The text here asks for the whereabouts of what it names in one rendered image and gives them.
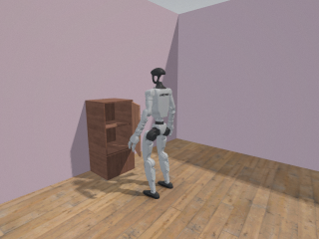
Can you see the robot left upper arm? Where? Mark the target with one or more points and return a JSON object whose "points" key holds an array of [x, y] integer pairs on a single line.
{"points": [[149, 94]]}

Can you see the robot left forearm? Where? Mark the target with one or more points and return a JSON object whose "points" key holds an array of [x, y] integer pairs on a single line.
{"points": [[142, 123]]}

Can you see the cupboard door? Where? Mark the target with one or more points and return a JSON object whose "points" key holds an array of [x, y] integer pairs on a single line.
{"points": [[136, 118]]}

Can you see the right robot foot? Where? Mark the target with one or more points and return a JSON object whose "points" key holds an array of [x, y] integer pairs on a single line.
{"points": [[168, 185]]}

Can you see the left robot hand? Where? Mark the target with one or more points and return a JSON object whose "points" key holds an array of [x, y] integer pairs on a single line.
{"points": [[133, 141]]}

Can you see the robot right forearm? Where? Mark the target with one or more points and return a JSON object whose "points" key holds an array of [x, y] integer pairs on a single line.
{"points": [[171, 117]]}

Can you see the robot right upper arm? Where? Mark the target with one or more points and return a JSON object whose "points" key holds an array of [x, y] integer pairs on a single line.
{"points": [[171, 106]]}

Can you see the left robot shin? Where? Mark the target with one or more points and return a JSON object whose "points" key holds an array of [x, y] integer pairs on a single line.
{"points": [[150, 175]]}

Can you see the right robot hand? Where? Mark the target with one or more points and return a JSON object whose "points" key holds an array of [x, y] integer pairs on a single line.
{"points": [[170, 126]]}

